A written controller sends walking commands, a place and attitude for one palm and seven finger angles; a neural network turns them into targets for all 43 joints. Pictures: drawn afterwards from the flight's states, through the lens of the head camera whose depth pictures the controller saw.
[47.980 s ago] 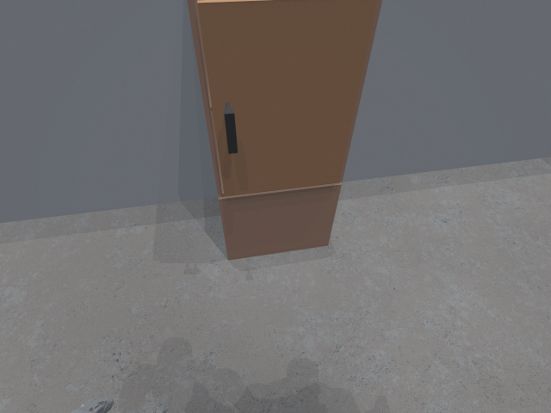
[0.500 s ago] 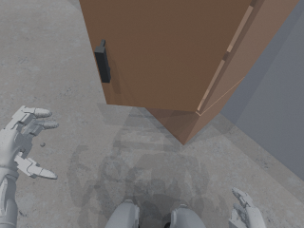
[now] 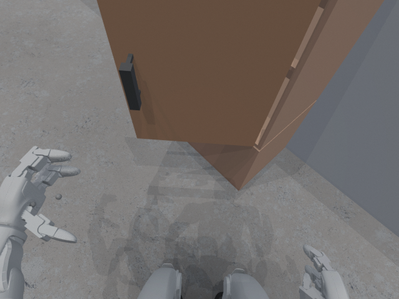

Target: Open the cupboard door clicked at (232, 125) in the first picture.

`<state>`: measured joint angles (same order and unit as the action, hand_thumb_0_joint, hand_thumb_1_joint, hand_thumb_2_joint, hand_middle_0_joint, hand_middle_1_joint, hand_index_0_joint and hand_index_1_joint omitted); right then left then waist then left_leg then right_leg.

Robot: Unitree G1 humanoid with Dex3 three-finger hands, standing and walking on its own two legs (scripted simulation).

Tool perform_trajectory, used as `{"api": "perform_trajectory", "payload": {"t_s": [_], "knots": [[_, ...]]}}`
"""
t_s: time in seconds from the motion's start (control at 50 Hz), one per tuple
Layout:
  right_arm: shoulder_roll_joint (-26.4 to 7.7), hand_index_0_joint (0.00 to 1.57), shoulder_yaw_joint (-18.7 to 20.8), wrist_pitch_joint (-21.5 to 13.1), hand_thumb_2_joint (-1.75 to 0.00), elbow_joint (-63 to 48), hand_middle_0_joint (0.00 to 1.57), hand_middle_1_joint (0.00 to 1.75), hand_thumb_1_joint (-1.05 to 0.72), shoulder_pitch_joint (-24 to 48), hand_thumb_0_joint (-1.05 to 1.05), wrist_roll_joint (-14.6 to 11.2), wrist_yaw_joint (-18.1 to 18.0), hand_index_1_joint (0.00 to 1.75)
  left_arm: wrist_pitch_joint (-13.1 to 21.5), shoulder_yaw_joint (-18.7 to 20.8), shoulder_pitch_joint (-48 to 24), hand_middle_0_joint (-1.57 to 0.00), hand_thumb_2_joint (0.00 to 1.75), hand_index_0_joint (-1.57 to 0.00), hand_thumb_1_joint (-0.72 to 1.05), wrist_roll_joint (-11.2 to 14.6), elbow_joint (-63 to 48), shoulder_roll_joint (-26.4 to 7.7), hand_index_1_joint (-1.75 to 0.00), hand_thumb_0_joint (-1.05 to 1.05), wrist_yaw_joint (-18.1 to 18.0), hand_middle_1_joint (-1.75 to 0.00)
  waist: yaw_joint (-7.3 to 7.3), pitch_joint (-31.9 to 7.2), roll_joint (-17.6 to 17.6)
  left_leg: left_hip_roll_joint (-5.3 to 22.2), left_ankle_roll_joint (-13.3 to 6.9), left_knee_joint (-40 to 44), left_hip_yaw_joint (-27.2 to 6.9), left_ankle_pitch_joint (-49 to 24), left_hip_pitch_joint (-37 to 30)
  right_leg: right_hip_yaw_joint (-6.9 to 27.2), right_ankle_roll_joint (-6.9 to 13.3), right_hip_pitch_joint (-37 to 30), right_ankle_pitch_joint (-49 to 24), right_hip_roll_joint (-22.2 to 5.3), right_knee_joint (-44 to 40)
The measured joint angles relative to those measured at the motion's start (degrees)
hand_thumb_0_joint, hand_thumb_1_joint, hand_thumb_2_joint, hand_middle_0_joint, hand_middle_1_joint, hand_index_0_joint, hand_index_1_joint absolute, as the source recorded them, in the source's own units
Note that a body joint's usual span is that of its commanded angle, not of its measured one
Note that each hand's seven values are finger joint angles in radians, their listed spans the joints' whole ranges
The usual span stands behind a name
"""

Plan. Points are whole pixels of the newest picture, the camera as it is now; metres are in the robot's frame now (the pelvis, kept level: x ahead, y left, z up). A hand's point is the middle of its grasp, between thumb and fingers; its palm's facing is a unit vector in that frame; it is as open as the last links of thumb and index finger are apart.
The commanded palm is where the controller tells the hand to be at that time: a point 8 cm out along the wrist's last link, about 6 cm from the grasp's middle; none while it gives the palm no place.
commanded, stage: move the hooked fingers beside the handle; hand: left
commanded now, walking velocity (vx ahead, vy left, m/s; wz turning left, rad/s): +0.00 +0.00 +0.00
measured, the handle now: (132, 82) +0.59 +0.20 +0.03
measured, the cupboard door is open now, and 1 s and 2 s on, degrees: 44 44 44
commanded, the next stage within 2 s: none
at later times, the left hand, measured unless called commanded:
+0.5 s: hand (79, 156) +0.36 +0.26 +0.04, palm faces +0.00 -1.00 -0.05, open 13.9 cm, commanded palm +0.34 +0.31 +0.04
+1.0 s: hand (87, 130) +0.43 +0.27 +0.03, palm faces +0.01 -1.00 -0.02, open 13.9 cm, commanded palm +0.42 +0.31 +0.03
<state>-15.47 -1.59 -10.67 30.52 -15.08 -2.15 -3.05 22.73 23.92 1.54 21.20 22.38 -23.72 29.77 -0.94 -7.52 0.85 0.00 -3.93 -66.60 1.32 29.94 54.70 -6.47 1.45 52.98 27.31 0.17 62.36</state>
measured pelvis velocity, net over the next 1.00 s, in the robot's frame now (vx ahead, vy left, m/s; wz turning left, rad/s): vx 0.00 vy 0.00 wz -0.03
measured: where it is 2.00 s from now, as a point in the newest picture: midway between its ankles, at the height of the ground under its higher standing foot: outside the picture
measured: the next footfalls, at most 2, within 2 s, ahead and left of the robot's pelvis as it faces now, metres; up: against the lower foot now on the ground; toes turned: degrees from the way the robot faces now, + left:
none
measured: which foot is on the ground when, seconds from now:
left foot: down 0.00-1.00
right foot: down 0.00-1.00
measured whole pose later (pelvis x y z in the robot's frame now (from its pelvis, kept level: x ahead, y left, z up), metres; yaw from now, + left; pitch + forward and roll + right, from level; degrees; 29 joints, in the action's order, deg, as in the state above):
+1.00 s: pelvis +0.00 +0.00 -0.01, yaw -2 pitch +23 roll -4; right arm -16.4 -2.0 -3.4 34.3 -17.6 -1.4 -2.6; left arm 23.1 28.0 -33.8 12.4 55.2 -32.8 27.9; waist -5.7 -7.4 0.4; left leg 1.1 -4.0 -70.0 1.7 30.9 62.1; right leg -6.1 1.5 60.5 27.5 1.2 65.1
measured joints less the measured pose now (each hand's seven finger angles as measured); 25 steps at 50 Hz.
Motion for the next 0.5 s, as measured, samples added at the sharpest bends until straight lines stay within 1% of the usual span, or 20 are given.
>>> {"api": "perform_trajectory", "payload": {"t_s": [0.08,0.14,0.22,0.3,0.4,0.44,0.5], "knots": [[-0.02,0.21,-0.25,0.00,-0.89,-0.08,0.20,0.30,-0.90,0.18,0.02,-0.13,-0.19,0.30,-0.10,0.67,-1.18,-0.30,0.30,-0.30,-0.49,0.47,1.61,0.00,-1.20,-0.01,-0.21,-1.20,0.18,-0.15,-0.05,-0.03,0.12,-0.41,-0.19,0.15,0.34,-0.19,0.17,0.31,0.29,-0.04,0.51],[-0.34,0.21,-0.27,-0.15,-0.89,0.06,0.20,0.30,-0.90,0.27,0.01,-0.14,-0.49,0.30,-0.57,0.25,-2.56,-0.30,0.30,-0.30,-0.50,-0.23,2.79,-0.03,-1.20,-0.01,-0.15,-1.20,0.32,-0.13,0.04,-0.10,0.22,-0.88,-0.47,0.27,0.88,-0.47,0.28,0.73,0.52,-0.12,0.95],[-0.80,0.21,-0.28,-0.38,-0.89,0.92,0.20,0.30,-0.90,0.68,0.01,-0.05,-1.05,0.30,-0.62,-0.90,-6.35,-0.30,0.30,-0.30,-0.50,-1.52,4.59,-0.07,-1.20,-0.01,-0.16,-1.20,0.39,0.17,0.02,-0.14,0.35,-1.74,-0.73,0.49,1.85,-0.75,0.42,1.60,0.83,-0.20,1.79],[-0.84,0.21,-0.38,-0.13,-0.89,1.71,0.20,0.30,-0.90,1.06,0.01,0.02,-1.34,0.30,-0.73,-1.17,-11.04,-0.30,0.30,-0.30,-0.50,-2.45,6.76,-0.52,-1.20,-0.01,-0.54,-1.20,-0.15,0.35,-0.24,0.03,0.50,-2.25,-0.65,0.64,2.74,-0.68,0.58,2.62,0.97,-0.06,2.39],[-0.55,0.21,-0.61,1.36,-0.89,1.68,0.20,0.30,-0.91,0.69,0.01,-0.04,-1.13,0.30,-2.40,0.63,-16.04,-0.30,0.30,-0.30,-0.50,-3.45,11.52,-2.60,-1.20,-0.01,-1.14,-1.20,-1.39,0.26,-0.60,0.51,0.61,-2.09,-0.10,0.76,3.26,-0.11,0.72,3.56,0.89,0.40,2.43],[-0.53,0.21,-0.50,1.93,-0.89,1.52,0.20,0.30,-0.91,0.15,0.01,-0.07,-0.88,0.30,-2.96,1.39,-17.03,-0.30,0.30,-0.30,-0.49,-3.66,12.86,-3.41,-1.20,-0.01,-1.48,-1.20,-1.82,0.26,-0.52,0.66,0.65,-1.85,0.05,0.78,3.29,0.07,0.74,3.69,0.82,0.56,2.22],[-0.64,0.21,-0.14,2.66,-0.89,1.50,0.20,0.30,-0.91,-0.89,0.01,-0.05,-0.32,0.30,-2.88,2.09,-16.90,-0.30,0.30,-0.30,-0.49,-3.64,13.06,-3.82,-1.20,-0.01,-1.68,-1.20,-2.11,0.21,-0.18,0.86,0.65,-1.26,0.34,0.77,3.01,0.39,0.67,3.56,0.63,0.81,1.60]]}}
